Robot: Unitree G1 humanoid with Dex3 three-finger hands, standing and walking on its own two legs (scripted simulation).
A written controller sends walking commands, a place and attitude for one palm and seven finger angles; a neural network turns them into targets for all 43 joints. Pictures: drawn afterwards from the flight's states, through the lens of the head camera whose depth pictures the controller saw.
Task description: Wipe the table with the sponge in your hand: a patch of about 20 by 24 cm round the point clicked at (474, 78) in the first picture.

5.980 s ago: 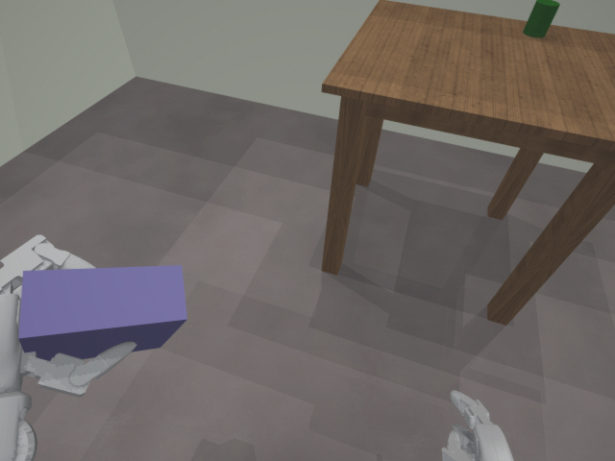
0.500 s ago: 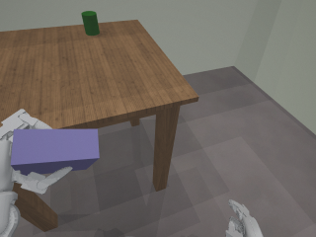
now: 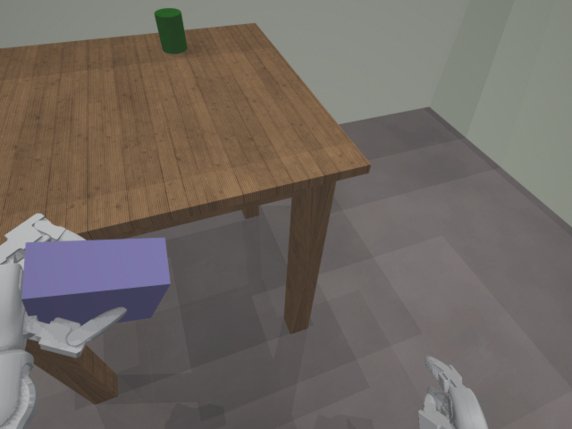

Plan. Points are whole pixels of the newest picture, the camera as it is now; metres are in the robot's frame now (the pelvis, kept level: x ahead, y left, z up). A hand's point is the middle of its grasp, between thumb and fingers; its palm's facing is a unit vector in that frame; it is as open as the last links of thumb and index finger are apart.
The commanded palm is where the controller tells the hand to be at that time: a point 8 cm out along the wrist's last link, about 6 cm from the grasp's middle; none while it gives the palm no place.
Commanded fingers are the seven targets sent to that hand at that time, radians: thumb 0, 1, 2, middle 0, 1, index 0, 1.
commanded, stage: come to a stop and stand still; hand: left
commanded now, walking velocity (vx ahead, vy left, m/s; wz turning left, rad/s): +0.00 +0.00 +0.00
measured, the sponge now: (119, 284) +0.23 +0.22 +0.13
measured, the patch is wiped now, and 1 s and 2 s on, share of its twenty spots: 0.00 0.00 0.00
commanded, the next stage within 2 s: look again from close up in 0.26 s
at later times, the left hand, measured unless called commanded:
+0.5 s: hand (75, 284) +0.22 +0.26 +0.14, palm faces +0.39 -0.84 -0.37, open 9.8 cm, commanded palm +0.16 +0.29 +0.18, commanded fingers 0.00 0.10 1.30 -1.20 -1.60 -1.20 -1.60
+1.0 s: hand (84, 261) +0.25 +0.26 +0.15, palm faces +0.42 -0.85 -0.32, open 9.8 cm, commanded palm +0.19 +0.29 +0.18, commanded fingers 0.00 0.10 1.30 -1.20 -1.60 -1.20 -1.60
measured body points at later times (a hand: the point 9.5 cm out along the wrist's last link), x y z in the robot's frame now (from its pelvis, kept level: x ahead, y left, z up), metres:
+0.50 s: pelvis +0.00 +0.01 +0.01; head +0.03 +0.01 +0.46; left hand +0.19 +0.30 +0.17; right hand +0.17 -0.21 -0.09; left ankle +0.05 +0.10 -0.74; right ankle -0.02 -0.08 -0.74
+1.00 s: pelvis +0.04 +0.01 -0.01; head +0.05 +0.03 +0.44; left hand +0.22 +0.30 +0.17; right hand +0.21 -0.23 -0.09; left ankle +0.06 +0.11 -0.73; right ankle -0.02 -0.08 -0.74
